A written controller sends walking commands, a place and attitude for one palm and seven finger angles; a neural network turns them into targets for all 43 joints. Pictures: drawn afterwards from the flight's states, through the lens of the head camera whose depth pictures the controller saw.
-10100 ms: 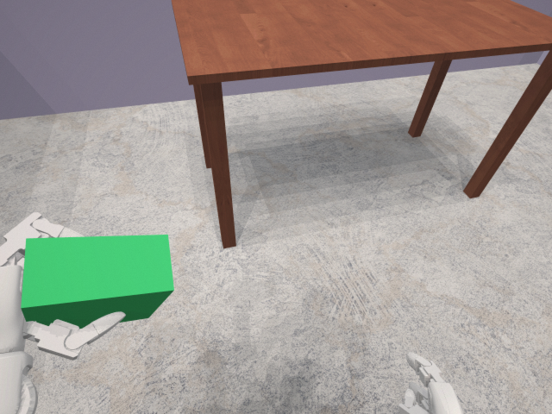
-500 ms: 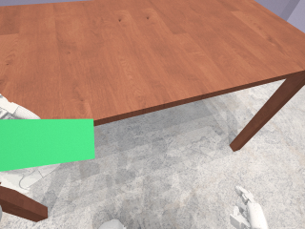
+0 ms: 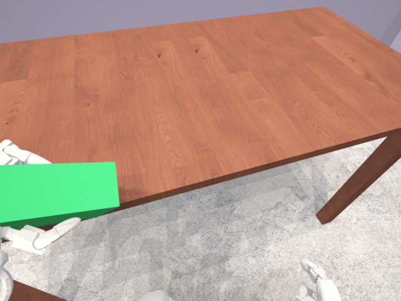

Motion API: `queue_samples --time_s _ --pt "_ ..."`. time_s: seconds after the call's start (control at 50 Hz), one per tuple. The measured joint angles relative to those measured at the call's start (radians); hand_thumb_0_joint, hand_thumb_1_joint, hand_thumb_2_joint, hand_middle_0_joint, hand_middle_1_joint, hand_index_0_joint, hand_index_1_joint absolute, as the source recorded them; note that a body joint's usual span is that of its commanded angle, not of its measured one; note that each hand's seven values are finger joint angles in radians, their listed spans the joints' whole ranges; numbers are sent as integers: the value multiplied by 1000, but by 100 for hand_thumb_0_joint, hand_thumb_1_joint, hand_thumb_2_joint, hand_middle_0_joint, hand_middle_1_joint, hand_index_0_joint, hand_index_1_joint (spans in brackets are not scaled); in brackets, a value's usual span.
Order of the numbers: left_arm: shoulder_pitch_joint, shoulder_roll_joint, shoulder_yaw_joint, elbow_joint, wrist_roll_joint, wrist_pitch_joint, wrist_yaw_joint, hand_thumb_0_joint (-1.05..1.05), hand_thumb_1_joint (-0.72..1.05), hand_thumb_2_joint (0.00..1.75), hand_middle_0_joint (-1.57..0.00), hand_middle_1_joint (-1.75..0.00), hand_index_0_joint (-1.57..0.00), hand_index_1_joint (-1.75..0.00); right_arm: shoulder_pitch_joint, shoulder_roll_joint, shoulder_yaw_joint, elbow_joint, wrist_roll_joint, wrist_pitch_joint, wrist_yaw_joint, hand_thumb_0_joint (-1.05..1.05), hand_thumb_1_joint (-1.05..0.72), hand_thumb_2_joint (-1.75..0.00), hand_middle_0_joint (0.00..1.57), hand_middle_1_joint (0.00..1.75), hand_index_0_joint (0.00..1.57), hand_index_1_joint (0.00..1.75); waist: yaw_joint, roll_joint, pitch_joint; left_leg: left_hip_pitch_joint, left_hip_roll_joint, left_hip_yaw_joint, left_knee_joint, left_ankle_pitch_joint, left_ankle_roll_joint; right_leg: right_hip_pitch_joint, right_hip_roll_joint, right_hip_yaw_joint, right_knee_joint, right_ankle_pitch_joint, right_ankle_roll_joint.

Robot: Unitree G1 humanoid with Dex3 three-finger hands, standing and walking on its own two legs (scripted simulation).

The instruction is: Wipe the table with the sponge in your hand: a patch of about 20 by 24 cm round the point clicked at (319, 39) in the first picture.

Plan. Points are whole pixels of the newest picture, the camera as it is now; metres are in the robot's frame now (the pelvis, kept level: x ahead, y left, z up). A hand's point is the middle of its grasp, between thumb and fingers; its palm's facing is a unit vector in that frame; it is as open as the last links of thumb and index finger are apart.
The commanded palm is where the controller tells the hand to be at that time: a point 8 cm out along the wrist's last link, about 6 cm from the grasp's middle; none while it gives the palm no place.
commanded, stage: come to a stop and stand still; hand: left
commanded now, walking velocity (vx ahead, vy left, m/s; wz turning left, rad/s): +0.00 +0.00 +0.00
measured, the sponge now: (75, 195) +0.23 +0.21 +0.15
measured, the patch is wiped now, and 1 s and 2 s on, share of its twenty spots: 0.00 0.00 0.00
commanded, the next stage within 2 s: look again from close up in 1.92 s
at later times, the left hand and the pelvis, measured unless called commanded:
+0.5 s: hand (34, 169) +0.25 +0.27 +0.18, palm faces +0.39 -0.78 -0.50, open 10.3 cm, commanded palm +0.19 +0.28 +0.18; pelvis +0.02 +0.00 +0.00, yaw -3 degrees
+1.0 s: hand (2, 182) +0.23 +0.31 +0.17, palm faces +0.40 -0.84 -0.36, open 10.3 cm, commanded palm +0.17 +0.33 +0.18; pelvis +0.00 +0.06 +0.00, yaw -2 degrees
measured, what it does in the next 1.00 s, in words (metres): steps on the spot: left foot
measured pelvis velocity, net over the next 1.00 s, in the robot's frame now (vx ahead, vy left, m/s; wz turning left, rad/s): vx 0.00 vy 0.06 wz -0.04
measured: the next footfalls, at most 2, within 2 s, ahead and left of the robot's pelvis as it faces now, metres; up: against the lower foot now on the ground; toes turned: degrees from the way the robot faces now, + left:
left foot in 0.06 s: +0.11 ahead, +0.13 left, +0.00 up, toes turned +1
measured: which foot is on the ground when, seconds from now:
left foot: up 0.00-0.04, down 0.06-1.00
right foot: down 0.00-1.00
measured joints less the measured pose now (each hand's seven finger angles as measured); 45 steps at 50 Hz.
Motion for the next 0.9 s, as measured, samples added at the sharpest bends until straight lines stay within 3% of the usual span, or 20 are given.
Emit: queue_samples --time_s 0.06,0.1,0.18,0.28,0.32,0.44,0.48,0.52,0.56,0.62,0.7,0.78,0.86,0.9 --pt "-2 4 6 -26 -8 -4 6 -1 -51 101 -69 -136 -72 -135 1 -21 -21 -25 3 -13 -6 1 -90 -90 21 30 21 30 -7 3 0 93 -6 16 -188 102 11 1 1 11 58 -46 20" --pt "-23 12 8 -22 -10 -1 6 -1 -51 101 -69 -136 -72 -135 -11 -7 -33 -31 10 -12 -10 1 -90 -90 21 30 21 30 -3 -30 5 104 -24 40 -166 91 27 -11 -15 47 117 -80 24" --pt "-52 24 10 14 -6 10 2 -1 -51 101 -69 -136 -72 -135 -24 38 -17 -51 1 -31 -10 1 -90 -90 20 30 20 30 -21 -42 -5 121 -22 46 -183 78 34 -56 21 86 224 -166 20" --pt "-26 27 14 -36 -13 22 0 -1 -51 101 -69 -136 -72 -135 -20 80 27 -81 0 -66 17 1 -90 -90 20 30 20 30 -23 -26 1 122 -1 48 -202 91 19 -21 48 59 20 -21 13" --pt "-9 21 7 -47 -15 18 -8 -1 -51 101 -69 -136 -72 -135 -18 81 37 -81 0 -67 22 1 -90 -90 21 30 21 30 -28 9 8 115 20 33 -186 84 12 -2 69 43 -24 49 -4" --pt "41 2 -8 -21 -39 31 -16 -1 -51 101 -69 -136 -72 -135 7 60 38 -51 6 -35 10 1 -90 -90 21 30 21 30 -20 58 -29 97 35 23 -189 89 -1 -10 86 34 -42 42 -22" --pt "-87 67 14 79 9 15 -71 -1 -51 101 -69 -136 -72 -135 31 52 9 -23 -12 -61 -3 1 -90 -90 21 30 21 30 34 56 -20 92 27 2 -187 98 2 -12 90 35 -48 50 -22" --pt "-185 103 58 199 -2 -5 -77 -1 -51 101 -69 -136 -72 -135 23 38 5 -3 2 -57 1 1 -90 -90 21 30 21 30 53 41 -4 102 15 -14 -212 107 2 -20 92 48 -49 64 -23" --pt "-229 83 79 271 -16 12 -62 -1 -51 101 -69 -136 -72 -135 17 18 -4 -9 14 -60 12 1 -90 -90 21 30 21 30 42 32 18 120 5 -5 -237 130 2 -14 83 58 -54 76 -16" --pt "-207 -2 70 224 -28 32 -22 -1 -51 101 -69 -136 -72 -135 19 -16 -21 -29 23 -72 26 2 -90 -90 21 30 21 30 21 29 30 137 -6 10 -251 142 19 -1 72 72 -65 89 1" --pt "-89 -68 -39 65 -12 15 -39 -1 -51 101 -69 -136 -72 -135 27 -27 -29 -46 20 -85 27 2 -90 -90 21 30 21 30 -7 12 7 140 -17 16 -244 132 37 10 62 80 -78 95 14" --pt "-19 -32 -89 33 -10 -11 -61 -1 -51 101 -69 -136 -72 -135 31 -6 -18 -67 14 -84 16 2 -90 -90 20 30 20 30 -26 -9 -18 137 -24 15 -248 131 50 9 62 88 -79 60 16" --pt "-60 17 -53 49 -39 -22 -68 -2 -52 101 -69 -136 -72 -135 29 22 -2 -84 16 -82 11 1 -90 -90 20 30 20 30 -25 -18 -8 127 -36 6 -248 139 62 1 64 100 -66 32 12" --pt "-86 30 -18 63 -24 -22 -63 -2 -52 101 -69 -136 -72 -135 25 34 7 -84 16 -83 16 1 -90 -90 20 30 20 30 -21 -16 1 122 -41 1 -240 139 66 2 64 104 -70 50 14"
